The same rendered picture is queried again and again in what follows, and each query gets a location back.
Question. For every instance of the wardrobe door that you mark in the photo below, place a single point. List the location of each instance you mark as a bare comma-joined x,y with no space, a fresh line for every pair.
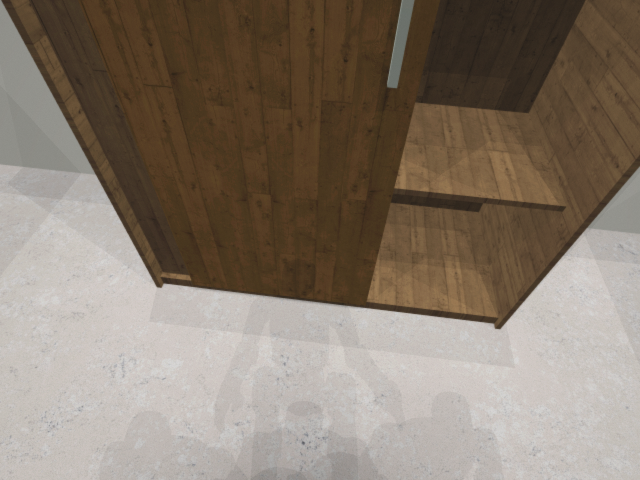
67,30
268,131

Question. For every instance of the handle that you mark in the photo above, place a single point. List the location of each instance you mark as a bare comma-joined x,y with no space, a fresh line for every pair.
400,42

